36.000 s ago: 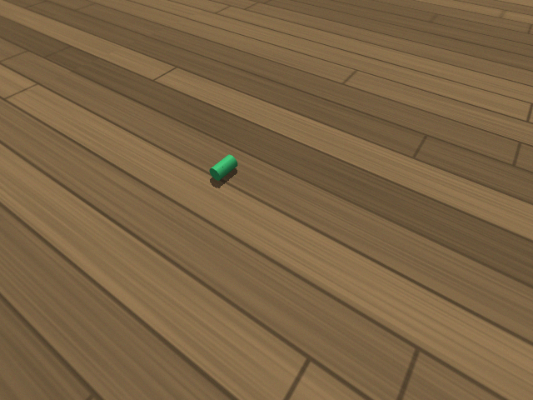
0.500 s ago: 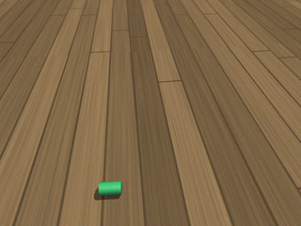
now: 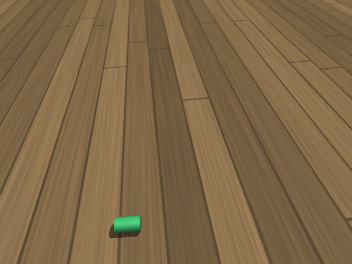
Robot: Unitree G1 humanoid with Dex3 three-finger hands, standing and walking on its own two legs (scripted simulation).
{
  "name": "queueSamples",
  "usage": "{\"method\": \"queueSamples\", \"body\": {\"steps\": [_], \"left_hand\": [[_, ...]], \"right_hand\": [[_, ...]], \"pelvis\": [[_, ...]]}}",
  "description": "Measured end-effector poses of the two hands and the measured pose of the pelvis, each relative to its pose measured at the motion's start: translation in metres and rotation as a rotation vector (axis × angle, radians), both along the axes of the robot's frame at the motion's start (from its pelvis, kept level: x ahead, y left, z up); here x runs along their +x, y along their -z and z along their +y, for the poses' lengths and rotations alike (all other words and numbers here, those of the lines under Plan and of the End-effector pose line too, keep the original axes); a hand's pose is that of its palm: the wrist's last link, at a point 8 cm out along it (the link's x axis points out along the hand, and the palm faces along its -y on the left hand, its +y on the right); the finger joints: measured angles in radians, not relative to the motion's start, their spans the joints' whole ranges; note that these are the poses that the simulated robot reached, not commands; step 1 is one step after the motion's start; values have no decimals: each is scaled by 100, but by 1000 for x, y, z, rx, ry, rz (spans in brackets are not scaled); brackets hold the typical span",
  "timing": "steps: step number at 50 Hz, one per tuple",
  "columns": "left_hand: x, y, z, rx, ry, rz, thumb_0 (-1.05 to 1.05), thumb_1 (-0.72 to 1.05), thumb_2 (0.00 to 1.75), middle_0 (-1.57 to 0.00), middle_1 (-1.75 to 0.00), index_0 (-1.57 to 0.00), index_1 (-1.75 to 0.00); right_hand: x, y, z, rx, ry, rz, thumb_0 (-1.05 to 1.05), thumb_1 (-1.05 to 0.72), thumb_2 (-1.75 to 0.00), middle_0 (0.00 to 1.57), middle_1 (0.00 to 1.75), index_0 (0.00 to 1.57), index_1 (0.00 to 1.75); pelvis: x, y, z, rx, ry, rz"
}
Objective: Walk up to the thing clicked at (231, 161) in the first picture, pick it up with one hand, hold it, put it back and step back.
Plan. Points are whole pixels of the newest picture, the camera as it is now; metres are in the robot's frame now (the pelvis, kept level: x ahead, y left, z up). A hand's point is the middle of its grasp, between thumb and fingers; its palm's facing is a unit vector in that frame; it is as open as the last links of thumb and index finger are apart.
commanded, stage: stand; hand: left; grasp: from above
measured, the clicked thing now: (128, 223) +0.47 +0.28 -0.74
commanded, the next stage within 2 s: step back in 1.48 s
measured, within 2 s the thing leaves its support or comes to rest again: neither
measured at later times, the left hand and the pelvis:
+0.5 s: hand out of the picture +0.08 +0.23 -0.16, palm faces -0.01 -0.94 -0.33, open 7.4 cm; pelvis +0.01 -0.01 +0.00, yaw -1 degrees
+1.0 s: hand out of the picture +0.09 +0.24 -0.16, palm faces -0.01 -0.94 -0.34, open 7.4 cm; pelvis +0.01 -0.01 +0.00, yaw -1 degrees
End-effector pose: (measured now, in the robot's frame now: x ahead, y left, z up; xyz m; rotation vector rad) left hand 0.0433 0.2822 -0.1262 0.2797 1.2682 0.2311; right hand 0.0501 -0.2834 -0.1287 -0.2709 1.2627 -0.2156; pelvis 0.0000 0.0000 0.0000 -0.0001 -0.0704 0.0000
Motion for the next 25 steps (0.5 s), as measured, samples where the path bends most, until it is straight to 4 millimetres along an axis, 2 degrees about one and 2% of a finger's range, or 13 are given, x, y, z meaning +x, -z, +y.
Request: {"method": "queueSamples", "body": {"steps": [25], "left_hand": [[29, -3, -4, -5, 27, -12, 1, 90, 90, -20, -30, -20, -30]], "right_hand": [[11, -2, -8, -3, -4, 8, 1, -90, -90, 20, 30, 21, 30]], "pelvis": [[9, -2, -6, 1, 10, 18]]}}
